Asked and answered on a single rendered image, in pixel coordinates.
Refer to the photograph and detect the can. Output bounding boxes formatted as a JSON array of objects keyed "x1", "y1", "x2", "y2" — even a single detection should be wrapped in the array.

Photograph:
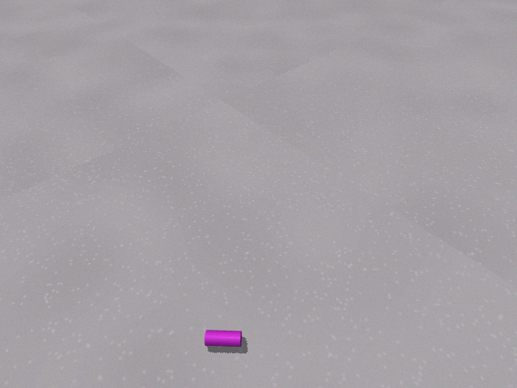
[{"x1": 204, "y1": 330, "x2": 242, "y2": 347}]

